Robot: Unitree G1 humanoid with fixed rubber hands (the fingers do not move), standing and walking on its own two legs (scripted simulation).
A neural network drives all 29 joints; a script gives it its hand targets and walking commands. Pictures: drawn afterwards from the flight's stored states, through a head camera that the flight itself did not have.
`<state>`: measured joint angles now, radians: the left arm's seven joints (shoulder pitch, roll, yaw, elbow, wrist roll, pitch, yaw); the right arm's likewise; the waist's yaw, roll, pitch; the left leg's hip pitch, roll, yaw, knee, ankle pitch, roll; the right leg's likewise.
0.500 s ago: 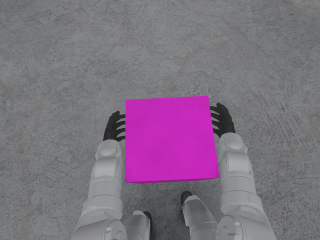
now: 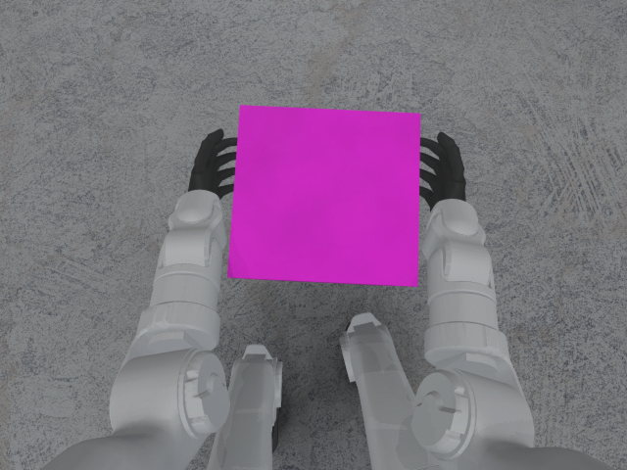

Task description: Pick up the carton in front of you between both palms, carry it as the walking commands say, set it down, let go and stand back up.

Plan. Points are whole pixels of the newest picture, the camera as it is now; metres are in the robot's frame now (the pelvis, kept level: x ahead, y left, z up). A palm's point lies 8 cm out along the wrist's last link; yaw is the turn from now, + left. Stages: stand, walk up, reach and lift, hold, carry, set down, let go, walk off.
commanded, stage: set down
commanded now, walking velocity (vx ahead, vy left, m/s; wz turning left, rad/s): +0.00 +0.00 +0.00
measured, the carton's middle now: (323, 213) +0.42 -0.07 -0.15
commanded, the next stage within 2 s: none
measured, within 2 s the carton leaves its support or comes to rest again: rests again in 1.70 s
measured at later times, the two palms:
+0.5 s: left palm (244, 199) +0.49 +0.06 -0.23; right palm (422, 225) +0.40 -0.23 -0.22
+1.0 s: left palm (264, 206) +0.52 +0.04 -0.36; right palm (410, 234) +0.40 -0.24 -0.35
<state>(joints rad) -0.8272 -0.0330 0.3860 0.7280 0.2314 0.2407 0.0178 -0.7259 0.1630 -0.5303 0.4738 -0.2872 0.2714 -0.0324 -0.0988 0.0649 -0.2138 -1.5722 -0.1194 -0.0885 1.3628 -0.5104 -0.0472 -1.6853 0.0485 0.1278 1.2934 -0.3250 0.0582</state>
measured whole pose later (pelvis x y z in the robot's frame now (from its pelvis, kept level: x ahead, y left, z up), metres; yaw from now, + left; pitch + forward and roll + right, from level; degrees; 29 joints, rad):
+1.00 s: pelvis -0.04 +0.02 -0.20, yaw +0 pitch +47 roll -3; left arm -1.48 0.24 -0.04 1.16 0.06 0.21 0.11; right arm -1.13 0.02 -0.66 0.68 -0.12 0.20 -0.09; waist -0.22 0.03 0.12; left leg -2.26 -0.22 -0.11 2.06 -0.61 -0.08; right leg -2.33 0.05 0.09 1.91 -0.41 0.13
